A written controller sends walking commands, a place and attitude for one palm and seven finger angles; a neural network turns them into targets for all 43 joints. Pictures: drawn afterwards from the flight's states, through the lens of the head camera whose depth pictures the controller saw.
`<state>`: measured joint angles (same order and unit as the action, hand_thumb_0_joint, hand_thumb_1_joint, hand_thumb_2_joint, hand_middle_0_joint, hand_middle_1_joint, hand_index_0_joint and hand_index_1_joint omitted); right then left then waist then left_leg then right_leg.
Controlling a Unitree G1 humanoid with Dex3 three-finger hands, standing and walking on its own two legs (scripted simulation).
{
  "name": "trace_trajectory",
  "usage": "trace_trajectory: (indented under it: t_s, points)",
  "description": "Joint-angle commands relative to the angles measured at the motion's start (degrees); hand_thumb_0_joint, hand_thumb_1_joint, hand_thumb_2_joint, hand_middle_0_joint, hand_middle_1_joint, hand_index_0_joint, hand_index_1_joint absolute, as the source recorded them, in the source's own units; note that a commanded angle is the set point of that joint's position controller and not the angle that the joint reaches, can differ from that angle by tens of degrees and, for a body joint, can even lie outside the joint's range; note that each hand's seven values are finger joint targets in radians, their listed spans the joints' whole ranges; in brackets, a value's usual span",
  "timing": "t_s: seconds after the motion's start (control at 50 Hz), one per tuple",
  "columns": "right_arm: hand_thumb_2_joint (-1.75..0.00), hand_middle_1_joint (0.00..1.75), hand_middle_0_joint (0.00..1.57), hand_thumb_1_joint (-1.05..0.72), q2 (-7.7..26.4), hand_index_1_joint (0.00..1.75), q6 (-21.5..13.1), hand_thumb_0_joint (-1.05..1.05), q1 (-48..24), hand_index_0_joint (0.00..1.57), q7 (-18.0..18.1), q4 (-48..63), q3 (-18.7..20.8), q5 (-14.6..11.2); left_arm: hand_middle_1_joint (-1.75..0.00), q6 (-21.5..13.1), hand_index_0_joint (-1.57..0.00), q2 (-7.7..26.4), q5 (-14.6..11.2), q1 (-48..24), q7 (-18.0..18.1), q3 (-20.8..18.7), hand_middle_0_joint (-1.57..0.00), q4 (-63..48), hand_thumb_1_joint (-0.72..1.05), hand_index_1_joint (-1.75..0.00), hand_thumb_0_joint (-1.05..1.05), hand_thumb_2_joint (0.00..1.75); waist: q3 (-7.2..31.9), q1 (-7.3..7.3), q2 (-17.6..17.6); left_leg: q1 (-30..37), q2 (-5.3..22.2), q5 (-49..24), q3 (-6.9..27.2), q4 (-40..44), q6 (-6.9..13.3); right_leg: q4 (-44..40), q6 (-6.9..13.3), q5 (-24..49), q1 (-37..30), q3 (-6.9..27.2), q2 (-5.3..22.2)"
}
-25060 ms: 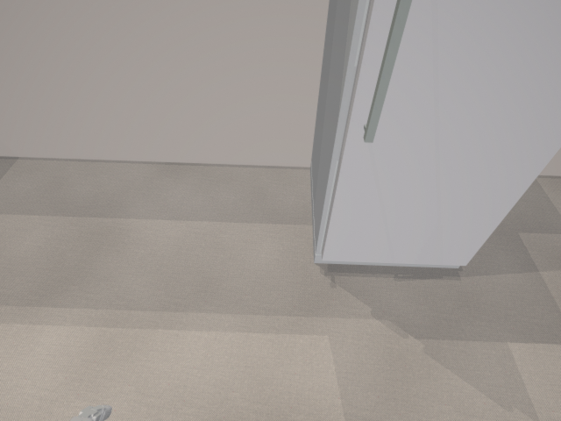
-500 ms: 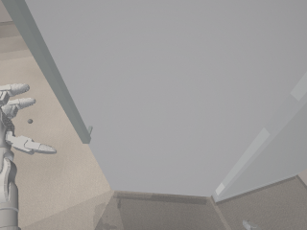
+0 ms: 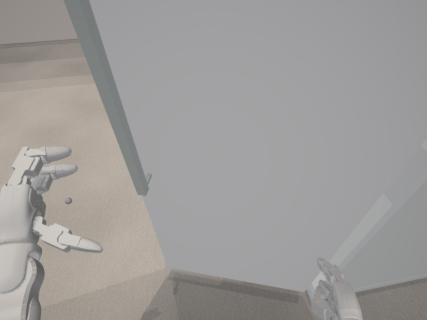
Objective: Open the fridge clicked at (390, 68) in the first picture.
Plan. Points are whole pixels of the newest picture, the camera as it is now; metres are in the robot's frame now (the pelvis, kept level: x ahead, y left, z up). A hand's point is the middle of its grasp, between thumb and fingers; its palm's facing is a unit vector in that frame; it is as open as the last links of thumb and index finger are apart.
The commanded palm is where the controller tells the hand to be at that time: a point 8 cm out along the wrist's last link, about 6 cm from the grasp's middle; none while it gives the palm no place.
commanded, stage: draw the hand back to the body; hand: left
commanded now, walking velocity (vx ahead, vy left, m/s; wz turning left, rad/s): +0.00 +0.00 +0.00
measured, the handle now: (118, 99) +0.41 +0.23 +0.22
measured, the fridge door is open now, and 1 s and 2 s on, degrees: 70 70 70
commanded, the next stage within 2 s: step back with the hand held close in 1.70 s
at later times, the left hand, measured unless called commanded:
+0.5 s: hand (63, 203) +0.22 +0.26 +0.16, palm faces +0.25 -0.97 -0.06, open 14.6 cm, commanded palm +0.18 +0.30 +0.16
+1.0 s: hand (47, 207) +0.21 +0.27 +0.16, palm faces +0.50 -0.80 -0.34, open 12.0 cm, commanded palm +0.16 +0.30 +0.18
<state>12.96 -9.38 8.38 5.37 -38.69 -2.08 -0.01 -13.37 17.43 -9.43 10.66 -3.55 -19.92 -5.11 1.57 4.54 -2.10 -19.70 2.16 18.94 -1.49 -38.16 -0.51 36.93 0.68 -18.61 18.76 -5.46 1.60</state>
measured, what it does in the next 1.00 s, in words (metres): stands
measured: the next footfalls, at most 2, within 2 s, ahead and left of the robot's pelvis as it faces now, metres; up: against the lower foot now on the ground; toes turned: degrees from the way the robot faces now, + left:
none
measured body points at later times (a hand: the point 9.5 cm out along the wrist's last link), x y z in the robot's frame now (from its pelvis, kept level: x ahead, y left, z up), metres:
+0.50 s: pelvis +0.01 -0.01 +0.01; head -0.03 -0.04 +0.46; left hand +0.20 +0.31 +0.17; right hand +0.19 -0.26 -0.06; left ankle +0.01 +0.12 -0.72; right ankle +0.01 -0.11 -0.72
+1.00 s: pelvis +0.01 +0.00 +0.02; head -0.01 -0.02 +0.47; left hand +0.18 +0.31 +0.18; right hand +0.19 -0.22 -0.07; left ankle +0.01 +0.12 -0.72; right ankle +0.01 -0.11 -0.72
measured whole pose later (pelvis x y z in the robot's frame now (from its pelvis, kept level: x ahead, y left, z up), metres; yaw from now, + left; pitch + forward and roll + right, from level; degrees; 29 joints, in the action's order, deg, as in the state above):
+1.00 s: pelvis +0.01 +0.00 +0.02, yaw -1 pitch -6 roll +0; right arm 13.1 -10.8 11.0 5.6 -42.0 -1.5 0.9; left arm -3.5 17.9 -3.7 21.0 8.5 -18.5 -15.9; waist -3.4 4.6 -3.6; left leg -3.1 1.9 12.7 -2.9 -22.3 -0.4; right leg 21.3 0.4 -12.1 2.8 -4.4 0.9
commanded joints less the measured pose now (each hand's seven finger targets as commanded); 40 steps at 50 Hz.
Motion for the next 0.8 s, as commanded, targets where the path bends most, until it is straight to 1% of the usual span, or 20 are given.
trace_trajectory:
  t_s: [0.0, 0.04, 0.06, 0.1, 0.12, 0.16, 0.22, 0.24, 0.26, 0.32, 0.36, 0.4, 0.5, 0.56, 0.6, 0.62, 0.64, 0.66, 0.74, 0.78]
  points:
    - [-0.90, 0.30, 0.20, -0.90, 7.4, 0.30, -3.1, 0.00, -4.3, 0.20, 1.0, 7.8, 2.8, -0.1, -1.15, -3.6, -0.25, 11.9, -0.9, -7.8, 0.4, -5.5, -0.25, -13.8, -0.55, -1.15, 0.00, 0.20, 6.5, -1.23, -1.2, 2.6, -1.8, -8.4, 2.0, 6.7, 0.5, -5.7, 0.4, 6.3, -2.0, 2.8, -2.1]
    - [-0.90, 0.30, 0.20, -0.90, 7.5, 0.30, -3.1, 0.00, -4.7, 0.20, 1.4, 7.0, 2.7, -0.1, -1.15, -3.8, -0.25, 13.6, -1.3, -11.2, 0.6, -7.3, -0.25, -12.6, -0.55, -1.15, 0.00, 0.20, 5.6, -1.89, 0.0, 1.7, -2.0, -7.0, 1.7, 6.1, 0.8, -6.5, 0.1, 5.4, -1.5, 3.6, -1.7]
    - [-0.90, 0.30, 0.20, -0.90, 7.5, 0.30, -3.2, 0.00, -4.7, 0.20, 1.5, 6.7, 2.9, -0.1, -1.15, -3.9, -0.25, 14.5, -1.5, -11.2, 0.5, -8.5, -0.25, -11.5, -0.55, -1.15, 0.00, 0.20, 5.8, -1.63, -0.2, 1.4, -2.0, -6.3, 1.6, 6.0, 0.8, -6.6, 0.1, 4.5, -1.5, 3.9, -1.7]
    - [-0.90, 0.30, 0.20, -0.90, 7.4, 0.30, -3.5, 0.00, -5.1, 0.20, 1.6, 6.6, 2.7, -0.2, -1.15, -4.4, -0.25, 13.4, -1.9, -12.4, -0.1, -7.3, -0.25, -11.3, -0.55, -1.15, 0.00, 0.20, 5.7, -1.81, -1.7, 1.3, -2.3, -5.1, 1.4, 5.7, 0.8, -6.9, 0.1, 3.0, -1.0, 4.3, -1.4]
    - [-0.90, 0.30, 0.20, -0.90, 8.5, 0.30, -3.7, 0.00, -5.9, 0.20, 2.6, 6.3, 2.6, -2.5, -1.15, 3.2, -0.25, 12.6, -9.5, -11.4, -4.7, -6.9, -0.25, -5.5, -0.55, -1.15, 0.00, 0.20, 9.4, -1.92, 0.2, 3.0, -2.3, -3.8, 1.4, 7.4, 1.2, -9.6, 0.1, 2.9, -7.1, 5.9, -0.7]
    - [-0.90, 0.30, 0.20, -0.90, 8.5, 0.30, -4.9, 0.00, -7.7, 0.20, 4.3, 7.5, 2.1, -3.7, -1.15, 10.1, -0.25, 16.9, -11.9, -17.6, -9.0, -8.1, -0.25, -13.0, -0.55, -1.15, 0.00, 0.20, 10.3, -1.29, -3.5, 6.2, -2.2, -6.6, 1.5, 8.4, 1.6, -11.1, -0.2, 6.1, -9.6, 6.6, -0.1]
    - [-0.90, 0.30, 0.20, -0.90, 8.7, 0.30, -6.5, 0.00, -7.3, 0.20, 5.1, 8.3, 1.3, -4.0, -1.15, 17.9, -0.25, 19.2, -12.8, -14.9, -12.9, -9.6, -0.25, -13.2, -0.55, -1.15, 0.00, 0.20, 8.1, -0.88, -3.0, 7.8, -2.1, -11.0, 2.0, 9.5, 2.0, -11.6, -0.4, 11.0, -10.9, 5.5, -0.3]
    - [-0.90, 0.30, 0.20, -0.90, 8.1, 0.30, -6.9, 0.00, -6.9, 0.20, 4.9, 8.7, 1.1, -4.0, -1.15, 18.7, -0.25, 17.6, -12.8, -13.4, -13.0, -8.9, -0.25, -13.9, -0.55, -1.15, 0.00, 0.20, 6.5, -0.87, -2.8, 8.0, -2.1, -12.1, 2.0, 10.1, 1.9, -11.6, -0.5, 12.6, -10.5, 4.9, -0.4]
    - [-0.90, 0.30, 0.20, -0.90, 8.2, 0.30, -7.2, 0.00, -6.1, 0.20, 4.6, 8.7, 1.3, -3.8, -1.15, 19.0, -0.25, 17.8, -12.9, -11.0, -12.4, -10.5, -0.25, -13.7, -0.55, -1.15, 0.00, 0.20, 5.4, -0.54, -1.3, 7.8, -2.0, -12.7, 2.1, 10.4, 1.7, -11.7, -0.6, 13.3, -10.3, 4.4, -0.7]
    - [-0.90, 0.30, 0.20, -0.90, 8.8, 0.30, -7.6, 0.00, -5.3, 0.20, 3.4, 9.0, 2.1, -3.5, -1.15, 18.9, -0.25, 17.4, -14.2, -4.5, -10.6, -14.2, -0.25, -13.2, -0.55, -1.15, 0.00, 0.20, 6.2, 0.48, 3.5, 8.0, -1.9, -14.4, 2.0, 10.5, 1.5, -11.5, -1.1, 16.2, -11.8, 3.9, -0.9]
    - [-0.90, 0.30, 0.20, -0.90, 8.6, 0.30, -7.5, 0.00, -5.1, 0.20, 2.8, 9.4, 2.2, -3.7, -1.15, 19.5, -0.25, 15.7, -14.6, -2.7, -10.1, -14.0, -0.25, -13.0, -0.55, -1.15, 0.00, 0.20, 5.4, 0.45, 3.8, 7.5, -1.9, -14.1, 1.5, 10.8, 1.4, -11.6, -1.4, 16.4, -11.1, 3.9, -0.7]
    - [-0.90, 0.30, 0.20, -0.90, 8.6, 0.30, -7.5, 0.00, -5.3, 0.20, 2.5, 9.8, 2.3, -3.9, -1.15, 19.8, -0.25, 14.9, -14.0, -3.9, -9.7, -12.6, -0.25, -14.9, -0.55, -1.15, 0.00, 0.20, 4.5, 0.00, 0.6, 8.3, -2.0, -13.1, 1.1, 11.0, 1.4, -12.4, -1.3, 14.2, -9.9, 4.5, -0.8]
    - [-0.90, 0.30, 0.20, -0.90, 8.5, 0.30, -8.1, 0.00, -5.4, 0.20, 3.0, 9.8, 2.1, -3.9, -1.15, 19.2, -0.25, 14.3, -12.1, -7.7, -8.9, -9.8, -0.25, -19.7, -0.55, -1.15, 0.00, 0.20, 2.5, -0.98, -1.8, 9.8, -2.0, -10.4, 1.0, 12.1, 1.5, -13.9, -0.9, 8.1, -8.2, 4.2, -1.5]
    - [-0.90, 0.30, 0.20, -0.90, 8.7, 0.30, -8.6, 0.00, -5.5, 0.20, 3.6, 8.8, 1.9, -3.5, -1.09, 18.0, -0.25, 16.0, -11.5, -9.3, -8.4, -10.7, -0.25, -20.8, -0.44, -1.09, 0.00, 0.25, 2.6, -1.08, -2.2, 10.6, -2.0, -10.2, 1.3, 12.7, 1.6, -14.5, -0.7, 7.5, -8.8, 4.1, -1.6]
    - [-0.90, 0.30, 0.20, -0.90, 8.4, 0.30, -8.9, 0.00, -6.0, 0.20, 3.7, 8.6, 1.6, -3.5, -1.04, 17.7, -0.24, 15.4, -11.5, -8.8, -8.7, -10.3, -0.24, -20.7, -0.37, -1.04, 0.00, 0.29, 2.6, -0.81, -2.6, 11.0, -2.2, -10.0, 1.4, 13.2, 1.6, -14.9, -0.5, 7.0, -9.4, 3.9, -1.6]
    - [-0.90, 0.30, 0.20, -0.90, 8.3, 0.30, -9.1, 0.00, -5.8, 0.20, 3.1, 8.3, 2.9, -0.6, -1.02, 14.1, -0.24, 25.7, -1.2, -7.9, 1.9, -15.4, -0.24, -22.3, -0.33, -1.02, 0.00, 0.31, -0.8, 0.67, -2.8, 9.0, -2.3, -9.0, 0.1, 13.3, 1.1, -18.7, 0.0, 5.4, -9.3, 5.7, -0.5]
    - [-0.90, 0.30, 0.20, -0.90, 7.4, 0.30, -9.1, 0.00, -5.9, 0.20, 2.7, 7.7, 2.5, 0.0, -1.00, 12.7, -0.24, 15.5, -0.2, -2.5, 5.3, -9.5, -0.24, -19.5, -0.30, -1.00, 0.00, 0.32, -2.4, -0.71, -2.2, 9.2, -2.4, -8.3, -0.6, 13.4, 0.9, -18.9, 0.1, 5.0, -8.9, 4.4, -0.1]
    - [-0.90, 0.30, 0.20, -0.90, 7.1, 0.30, -8.6, 0.00, -5.0, 0.20, 2.2, 7.2, 2.5, 0.0, -0.98, 11.6, -0.24, 13.4, 1.3, 1.3, 7.5, -7.5, -0.24, -19.0, -0.26, -0.98, 0.00, 0.34, -2.8, -0.87, -1.1, 10.4, -2.1, -8.5, -0.8, 14.0, 1.1, -18.9, 0.1, 5.6, -9.3, 4.1, -0.3]
    - [-0.90, 0.30, 0.20, -0.90, 7.6, 0.30, -7.3, 0.00, -5.0, 0.20, 1.3, 7.2, 3.1, 0.5, -0.89, 8.2, -0.24, 13.3, 4.0, 0.9, 11.1, -5.6, -0.24, -23.7, -0.12, -0.89, 0.00, 0.41, 0.9, -0.98, -2.5, 13.6, -1.6, -9.8, -1.1, 16.8, 1.6, -18.7, -0.1, 7.7, -12.9, 3.7, -0.7]
    - [-0.90, 0.30, 0.20, -0.90, 7.3, 0.30, -6.8, 0.00, -5.3, 0.20, 1.4, 7.2, 3.2, 0.5, -0.85, 7.5, -0.23, 12.5, 4.7, 0.9, 11.9, -4.8, -0.23, -22.6, -0.04, -0.85, 0.00, 0.44, -0.1, -1.15, -0.2, 14.3, -1.5, -9.6, -1.3, 17.8, 1.8, -19.4, -0.3, 7.1, -12.8, 3.4, -1.1]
